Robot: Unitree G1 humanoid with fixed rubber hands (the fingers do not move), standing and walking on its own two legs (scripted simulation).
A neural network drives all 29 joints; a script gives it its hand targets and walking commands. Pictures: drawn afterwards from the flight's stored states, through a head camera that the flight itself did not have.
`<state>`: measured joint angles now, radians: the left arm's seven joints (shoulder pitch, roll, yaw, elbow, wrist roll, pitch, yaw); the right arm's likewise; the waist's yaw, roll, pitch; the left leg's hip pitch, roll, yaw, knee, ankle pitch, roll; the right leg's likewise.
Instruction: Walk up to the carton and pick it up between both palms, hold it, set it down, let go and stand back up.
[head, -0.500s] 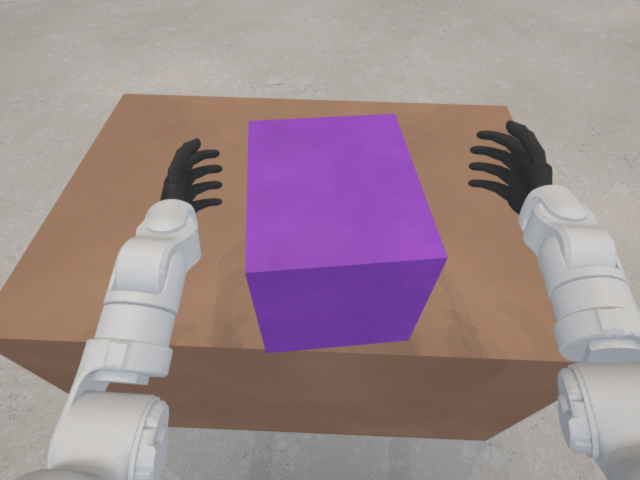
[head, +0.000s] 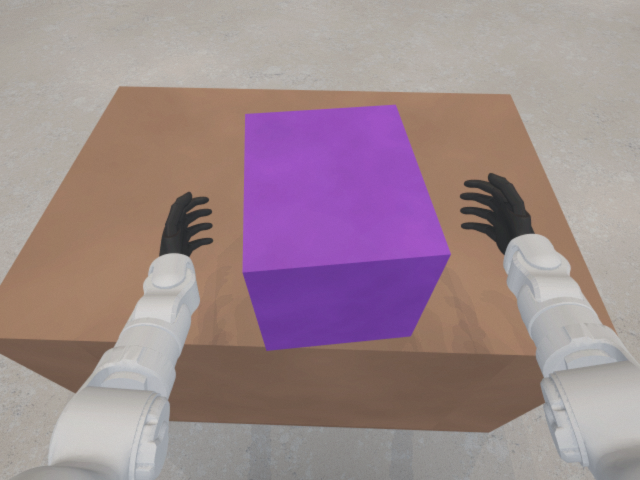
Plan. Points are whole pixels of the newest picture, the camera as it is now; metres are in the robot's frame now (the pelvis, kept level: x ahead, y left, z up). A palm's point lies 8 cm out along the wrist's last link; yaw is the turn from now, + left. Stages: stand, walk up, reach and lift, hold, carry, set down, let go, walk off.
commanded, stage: reach and lift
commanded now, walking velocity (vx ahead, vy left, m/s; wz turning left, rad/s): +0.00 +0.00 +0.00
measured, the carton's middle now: (330, 228) +0.48 +0.00 -0.02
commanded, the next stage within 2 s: none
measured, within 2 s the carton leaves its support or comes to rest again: leaves its support in 1.90 s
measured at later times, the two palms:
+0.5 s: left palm (190, 262) +0.40 +0.20 +0.01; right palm (488, 244) +0.42 -0.22 +0.03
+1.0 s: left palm (217, 267) +0.39 +0.16 +0.00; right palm (459, 248) +0.42 -0.18 +0.02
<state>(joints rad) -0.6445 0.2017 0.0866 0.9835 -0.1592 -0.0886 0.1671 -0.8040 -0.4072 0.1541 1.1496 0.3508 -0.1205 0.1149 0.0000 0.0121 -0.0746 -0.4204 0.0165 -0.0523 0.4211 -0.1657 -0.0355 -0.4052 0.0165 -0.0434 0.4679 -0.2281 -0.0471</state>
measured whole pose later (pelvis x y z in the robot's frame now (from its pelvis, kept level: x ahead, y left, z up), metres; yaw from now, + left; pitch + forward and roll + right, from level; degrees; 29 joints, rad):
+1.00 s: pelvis +0.01 +0.00 -0.01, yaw -1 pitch +19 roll +0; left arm -0.64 0.08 0.07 1.11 -0.11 -0.31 0.18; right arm -0.80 -0.24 0.08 1.23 0.29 -0.29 0.03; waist 0.01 0.04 -0.18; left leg -0.65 0.03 -0.05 0.51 -0.20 -0.04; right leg -0.61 0.03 -0.04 0.51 -0.23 -0.04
